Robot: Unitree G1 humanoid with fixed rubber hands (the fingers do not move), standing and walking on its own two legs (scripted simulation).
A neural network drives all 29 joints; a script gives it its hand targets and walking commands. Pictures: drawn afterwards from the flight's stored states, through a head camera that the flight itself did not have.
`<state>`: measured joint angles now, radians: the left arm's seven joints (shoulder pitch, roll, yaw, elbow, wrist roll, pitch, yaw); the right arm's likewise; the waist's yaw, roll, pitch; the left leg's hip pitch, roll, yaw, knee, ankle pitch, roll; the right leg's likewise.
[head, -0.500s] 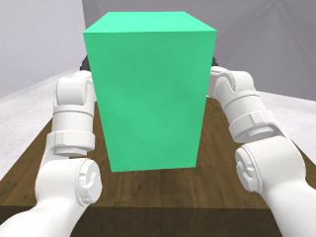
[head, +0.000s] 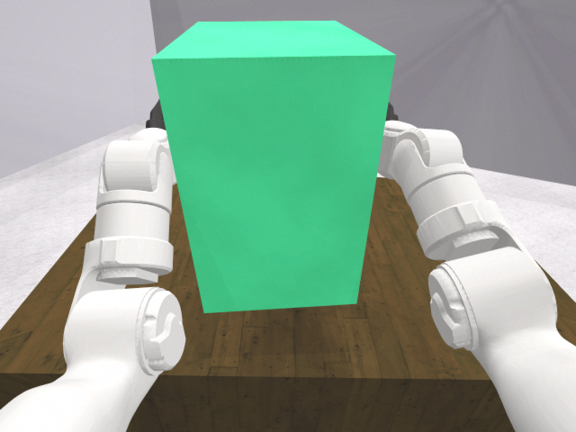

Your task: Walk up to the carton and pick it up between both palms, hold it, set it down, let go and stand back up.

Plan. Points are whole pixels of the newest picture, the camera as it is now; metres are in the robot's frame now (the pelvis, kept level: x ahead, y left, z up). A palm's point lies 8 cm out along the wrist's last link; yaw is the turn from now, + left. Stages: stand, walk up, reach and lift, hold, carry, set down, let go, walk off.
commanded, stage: hold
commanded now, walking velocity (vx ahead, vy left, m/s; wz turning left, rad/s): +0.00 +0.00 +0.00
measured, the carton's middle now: (274, 157) +0.38 +0.01 +0.29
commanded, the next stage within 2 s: none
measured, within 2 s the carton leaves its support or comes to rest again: neither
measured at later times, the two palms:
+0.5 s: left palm (161, 145) +0.38 +0.15 +0.30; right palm (383, 140) +0.38 -0.13 +0.32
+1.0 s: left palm (161, 145) +0.38 +0.15 +0.30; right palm (382, 141) +0.38 -0.13 +0.32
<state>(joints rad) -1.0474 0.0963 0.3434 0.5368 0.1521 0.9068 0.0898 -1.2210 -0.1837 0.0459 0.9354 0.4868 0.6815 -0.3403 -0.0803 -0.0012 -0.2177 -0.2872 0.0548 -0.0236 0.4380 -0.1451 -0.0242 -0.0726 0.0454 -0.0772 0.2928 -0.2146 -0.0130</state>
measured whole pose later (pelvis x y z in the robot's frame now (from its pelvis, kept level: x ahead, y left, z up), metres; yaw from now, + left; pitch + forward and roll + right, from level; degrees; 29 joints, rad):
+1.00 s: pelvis +0.00 +0.00 +0.00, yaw +0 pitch +0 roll -2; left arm -1.06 0.10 0.35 0.56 0.15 0.90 0.09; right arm -1.23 -0.18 0.05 0.95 0.48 0.68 -0.33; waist -0.08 0.00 -0.22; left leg -0.29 0.05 -0.03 0.43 -0.14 -0.02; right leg -0.08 0.05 -0.08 0.30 -0.22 -0.01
